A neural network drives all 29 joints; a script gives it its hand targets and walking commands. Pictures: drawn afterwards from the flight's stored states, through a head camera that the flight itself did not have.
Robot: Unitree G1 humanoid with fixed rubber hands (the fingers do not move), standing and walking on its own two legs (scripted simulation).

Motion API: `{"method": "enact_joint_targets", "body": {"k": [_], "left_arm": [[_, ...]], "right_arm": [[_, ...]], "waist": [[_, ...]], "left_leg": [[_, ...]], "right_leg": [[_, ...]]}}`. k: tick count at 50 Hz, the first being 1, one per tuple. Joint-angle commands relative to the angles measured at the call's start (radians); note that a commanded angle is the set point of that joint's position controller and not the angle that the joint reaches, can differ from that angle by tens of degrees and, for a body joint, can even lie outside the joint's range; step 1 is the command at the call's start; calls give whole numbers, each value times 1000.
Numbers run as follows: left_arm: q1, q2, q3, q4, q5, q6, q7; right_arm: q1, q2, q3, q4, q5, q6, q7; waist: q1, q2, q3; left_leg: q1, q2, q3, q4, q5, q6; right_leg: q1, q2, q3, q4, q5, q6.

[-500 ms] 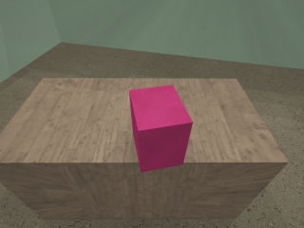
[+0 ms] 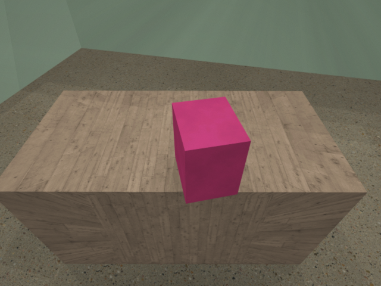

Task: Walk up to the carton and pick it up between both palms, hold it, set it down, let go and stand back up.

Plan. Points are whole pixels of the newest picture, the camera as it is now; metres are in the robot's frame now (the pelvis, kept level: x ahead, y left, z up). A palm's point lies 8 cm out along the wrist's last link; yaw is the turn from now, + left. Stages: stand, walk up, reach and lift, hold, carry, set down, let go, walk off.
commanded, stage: stand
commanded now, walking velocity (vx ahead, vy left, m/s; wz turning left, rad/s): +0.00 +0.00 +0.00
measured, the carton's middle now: (205, 150) +0.52 -0.03 -0.02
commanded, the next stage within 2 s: none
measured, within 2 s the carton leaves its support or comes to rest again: neither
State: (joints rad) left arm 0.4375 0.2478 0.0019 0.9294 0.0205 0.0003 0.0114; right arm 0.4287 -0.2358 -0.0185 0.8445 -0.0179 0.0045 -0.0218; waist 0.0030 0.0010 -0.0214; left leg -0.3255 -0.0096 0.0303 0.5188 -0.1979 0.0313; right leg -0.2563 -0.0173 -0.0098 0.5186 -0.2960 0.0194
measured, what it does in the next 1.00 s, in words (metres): shifts its weight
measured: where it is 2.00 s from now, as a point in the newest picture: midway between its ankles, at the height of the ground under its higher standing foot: outside the picture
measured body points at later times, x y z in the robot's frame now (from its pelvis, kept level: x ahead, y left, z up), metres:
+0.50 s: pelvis +0.01 +0.00 +0.00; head -0.01 +0.02 +0.45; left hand -0.02 +0.25 -0.16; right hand +0.02 -0.26 -0.14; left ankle +0.08 +0.09 -0.73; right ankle +0.03 -0.14 -0.73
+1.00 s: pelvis +0.07 -0.01 +0.00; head +0.07 -0.01 +0.45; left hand +0.07 +0.23 -0.15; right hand +0.06 -0.25 -0.14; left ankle +0.08 +0.09 -0.74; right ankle +0.04 -0.14 -0.74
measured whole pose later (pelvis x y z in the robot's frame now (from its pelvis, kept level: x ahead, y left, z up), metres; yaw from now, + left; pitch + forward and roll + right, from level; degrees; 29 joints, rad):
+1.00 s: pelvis +0.07 -0.01 +0.00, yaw -1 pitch +0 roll +0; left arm 0.39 0.19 0.00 0.96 0.01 -0.01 0.03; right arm 0.39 -0.18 -0.01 0.94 -0.01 -0.01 -0.04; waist -0.01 -0.01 -0.01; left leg -0.25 -0.01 0.04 0.49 -0.25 0.03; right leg -0.18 -0.01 0.02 0.48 -0.30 0.02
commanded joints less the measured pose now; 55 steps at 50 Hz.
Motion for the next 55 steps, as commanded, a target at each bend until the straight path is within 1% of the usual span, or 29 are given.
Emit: {"method": "enact_joint_targets", "body": {"k": [1,3,6,7,9,10,12,15,16,17,18,19,20,21,22,24,26,28,31,32,34,36,37,39,41,45,50,53,55], "left_arm": [[62,106,35,-46,0,-11,6],[81,107,39,-35,2,-7,6],[73,99,35,-38,-2,-8,8],[71,97,37,-39,-3,-10,9],[59,100,41,-38,-3,-10,9],[69,105,44,-38,-3,-7,9],[84,93,48,-29,0,1,8],[148,67,46,-12,2,6,7],[156,57,45,-9,4,2,8],[161,60,46,-4,6,-2,8],[158,65,50,-7,6,-5,9],[134,79,52,-14,4,-7,11],[101,86,52,-19,1,-6,12],[87,98,59,-30,0,0,13],[68,106,61,-36,-3,4,14],[78,71,54,-32,-3,3,13],[104,52,47,-15,-5,-6,13],[101,64,47,-21,0,-14,16],[110,83,64,-22,2,-1,12],[112,67,61,-21,3,5,11],[120,43,48,-15,1,-2,12],[91,50,45,-12,0,-20,19],[91,55,47,-15,-3,-26,21],[62,83,53,-24,-7,-22,22],[51,54,42,-19,-7,-14,21],[57,53,30,-8,-11,-20,25],[22,61,20,-7,-19,-29,34],[13,58,12,-4,-21,-27,37],[-4,59,12,-1,-22,-25,39]], "right_arm": [[45,-136,-43,-58,-5,-9,-8],[47,-138,-49,-56,-7,-4,-9],[48,-117,-44,-55,-5,-5,-11],[44,-119,-43,-53,-6,-7,-11],[48,-114,-46,-45,-8,-8,-12],[56,-121,-50,-41,-10,-5,-12],[50,-129,-55,-43,-10,0,-15],[8,-135,-56,-38,-8,5,-18],[-8,-131,-52,-43,-5,2,-19],[-4,-120,-52,-37,-4,1,-19],[0,-116,-54,-36,-5,1,-19],[12,-107,-56,-33,-3,3,-18],[32,-103,-55,-24,-3,5,-17],[57,-103,-60,-22,-7,8,-16],[61,-105,-60,-17,-10,8,-17],[50,-93,-53,-10,-8,6,-14],[39,-86,-51,-6,-6,-5,-14],[33,-89,-49,-12,-2,-14,-17],[42,-126,-67,-7,-7,2,-20],[28,-122,-66,-5,-5,6,-20],[7,-96,-55,-2,-2,1,-19],[32,-65,-42,8,2,-15,-20],[34,-68,-43,13,4,-20,-20],[51,-78,-44,21,3,-17,-17],[37,-74,-39,26,2,-14,-18],[24,-66,-30,38,9,-21,-20],[30,-56,-12,59,12,-32,-23],[17,-56,-4,64,12,-32,-24],[5,-54,-1,67,12,-31,-26]], "waist": [[0,29,134],[4,13,117],[-6,-19,134],[-1,-8,116],[-11,13,112],[-8,6,114],[-10,35,147],[25,77,147],[33,73,127],[32,38,107],[31,24,103],[14,-14,125],[-6,-24,141],[-19,-22,164],[-24,3,202],[-13,33,213],[-2,16,159],[0,14,91],[-7,27,153],[-3,57,207],[8,53,192],[-5,-10,113],[-6,-8,70],[-22,-17,106],[-18,28,167],[-9,-13,138],[-12,-19,69],[-9,0,56],[-9,-21,66]], "left_leg": [[-49,93,-155,-214,-421,-25],[-49,86,-145,-205,-431,-30],[-27,84,-135,-174,-350,-27],[-1,81,-126,-161,-320,-31],[7,85,-137,-166,-346,-28],[-17,90,-139,-180,-398,-29],[-56,96,-158,-216,-464,-28],[-129,123,-179,-268,-500,-20],[-110,130,-182,-255,-439,-16],[-106,121,-164,-233,-411,-17],[-79,105,-147,-208,-385,-21],[-52,90,-128,-176,-347,-26],[-27,71,-108,-154,-356,-29],[-26,69,-112,-158,-405,-31],[-21,77,-126,-175,-424,-31],[-48,90,-145,-197,-433,-22],[-11,103,-150,-177,-317,-15],[34,108,-152,-174,-247,-14],[-60,110,-171,-234,-500,-17],[-112,117,-180,-260,-529,-11],[-62,121,-178,-237,-388,-9],[38,113,-149,-167,-156,-10],[89,105,-126,-138,-100,-11],[65,102,-138,-160,-200,-8],[33,115,-163,-197,-241,-3],[72,104,-134,-161,-64,-10],[144,113,-108,-106,188,-5],[155,112,-102,-101,244,-4],[165,113,-99,-100,283,-6]], "right_leg": [[-134,-29,82,-128,-296,-30],[-133,-26,76,-126,-322,-31],[-153,-37,91,-138,-274,-34],[-155,-42,93,-142,-254,-33],[-162,-33,93,-134,-263,-30],[-160,-27,90,-133,-308,-29],[-167,-12,75,-107,-330,-27],[-89,12,37,-26,-225,-24],[-48,-1,46,-39,-140,-24],[-29,-8,46,-53,-122,-24],[-46,-19,71,-82,-158,-29],[-104,-40,106,-131,-226,-36],[-170,-50,128,-158,-310,-32],[-226,-50,142,-179,-415,-35],[-267,-41,132,-170,-432,-30],[-228,-30,109,-143,-337,-18],[-152,-35,98,-122,-192,-20],[-92,-38,95,-113,-112,-24],[-148,-17,95,-120,-347,-21],[-152,-14,91,-108,-325,-16],[-114,-28,89,-106,-153,-14],[-56,-61,109,-126,-2,-20],[-56,-72,122,-144,-6,-22],[-105,-69,134,-165,-157,-19],[-109,-51,108,-139,-112,-13],[-59,-71,111,-149,16,-16],[17,-90,104,-138,186,-24],[46,-91,93,-131,226,-25],[52,-92,87,-124,253,-23]]}}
